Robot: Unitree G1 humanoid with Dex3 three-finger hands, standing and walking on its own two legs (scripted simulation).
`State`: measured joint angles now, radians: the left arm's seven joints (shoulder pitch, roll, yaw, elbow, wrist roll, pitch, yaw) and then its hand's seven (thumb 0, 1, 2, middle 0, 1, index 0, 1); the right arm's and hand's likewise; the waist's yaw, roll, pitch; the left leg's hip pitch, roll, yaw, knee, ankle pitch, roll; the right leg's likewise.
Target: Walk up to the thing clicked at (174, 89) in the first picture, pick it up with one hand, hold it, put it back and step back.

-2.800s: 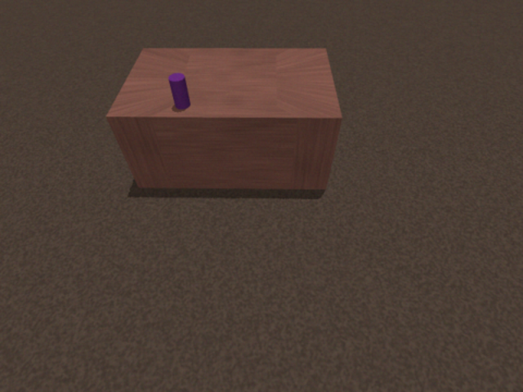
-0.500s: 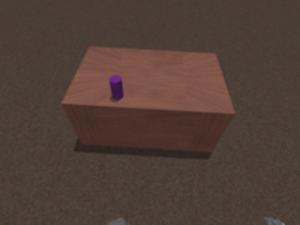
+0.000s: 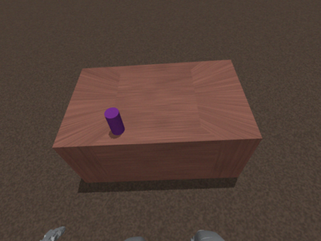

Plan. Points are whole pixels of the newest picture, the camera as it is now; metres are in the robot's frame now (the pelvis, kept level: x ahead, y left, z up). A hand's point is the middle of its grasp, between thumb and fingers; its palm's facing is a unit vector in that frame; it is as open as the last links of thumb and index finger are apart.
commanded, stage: walk up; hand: left
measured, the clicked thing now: (115, 121) +0.65 +0.22 -0.24
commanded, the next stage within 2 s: stand in 1.78 s
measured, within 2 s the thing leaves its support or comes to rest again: neither
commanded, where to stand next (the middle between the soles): +0.26 +0.03 m, yaw -1 degrees
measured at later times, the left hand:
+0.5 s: hand (53, 233) +0.18 +0.34 -0.15, palm faces -0.05 -0.93 -0.35, open 7.4 cm
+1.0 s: hand (77, 191) +0.29 +0.28 -0.13, palm faces -0.03 -0.94 -0.34, open 7.4 cm
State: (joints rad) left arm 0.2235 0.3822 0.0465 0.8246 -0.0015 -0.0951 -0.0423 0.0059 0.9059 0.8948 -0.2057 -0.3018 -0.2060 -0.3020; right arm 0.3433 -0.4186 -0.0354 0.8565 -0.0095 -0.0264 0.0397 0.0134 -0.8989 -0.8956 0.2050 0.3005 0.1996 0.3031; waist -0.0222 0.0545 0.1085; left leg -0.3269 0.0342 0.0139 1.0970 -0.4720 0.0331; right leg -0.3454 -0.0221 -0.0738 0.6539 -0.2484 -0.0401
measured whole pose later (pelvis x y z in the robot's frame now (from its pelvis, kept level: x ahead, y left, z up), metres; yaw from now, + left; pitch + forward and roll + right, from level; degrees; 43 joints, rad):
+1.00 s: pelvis +0.17 +0.04 +0.02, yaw -1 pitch -3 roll +1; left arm 0.06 0.35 0.00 1.06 -0.01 -0.02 -0.01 0.01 0.90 0.89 -0.21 -0.30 -0.21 -0.30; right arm 0.13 -0.36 0.02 1.09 0.00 -0.03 0.01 0.01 -0.90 -0.90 0.21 0.30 0.20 0.30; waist -0.01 0.00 0.08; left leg -0.19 0.04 0.06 0.50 -0.26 -0.02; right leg -0.26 -0.04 -0.02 0.52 -0.22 0.01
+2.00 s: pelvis +0.19 +0.04 +0.03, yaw +0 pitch -2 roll +0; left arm 0.08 0.35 0.01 1.16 0.01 -0.02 0.00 0.01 0.91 0.90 -0.20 -0.30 -0.20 -0.30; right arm 0.08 -0.35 0.00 1.16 -0.02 -0.02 0.01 0.01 -0.90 -0.90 0.20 0.30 0.20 0.30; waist -0.01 0.00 0.04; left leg -0.09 0.03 0.05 0.31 -0.19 -0.02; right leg -0.14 -0.04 -0.04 0.32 -0.15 0.02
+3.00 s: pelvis +0.20 +0.03 +0.03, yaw +0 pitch -2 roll +0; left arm 0.10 0.35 0.01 1.15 0.01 -0.01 0.00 0.01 0.91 0.90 -0.21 -0.30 -0.21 -0.30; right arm 0.11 -0.36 0.01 1.14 -0.02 -0.01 0.01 0.01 -0.90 -0.90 0.20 0.30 0.20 0.30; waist 0.00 0.01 0.05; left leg -0.08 0.05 0.03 0.31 -0.20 -0.04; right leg -0.12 -0.03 -0.06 0.33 -0.17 0.00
